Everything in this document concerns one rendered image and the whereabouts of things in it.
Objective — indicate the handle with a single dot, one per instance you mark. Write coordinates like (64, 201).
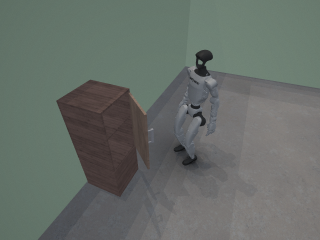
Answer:
(151, 135)

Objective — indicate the robot left hand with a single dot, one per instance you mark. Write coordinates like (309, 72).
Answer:
(211, 128)

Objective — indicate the robot right thigh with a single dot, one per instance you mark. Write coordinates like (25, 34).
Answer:
(180, 119)

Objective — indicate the robot left upper arm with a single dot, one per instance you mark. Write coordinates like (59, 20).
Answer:
(212, 84)

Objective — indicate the robot left forearm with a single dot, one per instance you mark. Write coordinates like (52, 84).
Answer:
(214, 111)

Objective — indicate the robot right forearm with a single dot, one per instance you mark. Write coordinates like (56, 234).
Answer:
(186, 96)

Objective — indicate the robot head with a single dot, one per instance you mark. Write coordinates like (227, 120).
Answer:
(204, 56)

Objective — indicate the robot right hand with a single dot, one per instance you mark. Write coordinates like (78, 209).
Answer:
(180, 104)

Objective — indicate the cupboard door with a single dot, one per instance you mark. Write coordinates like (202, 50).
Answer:
(140, 129)

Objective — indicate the robot right upper arm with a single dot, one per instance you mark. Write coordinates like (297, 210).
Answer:
(189, 70)

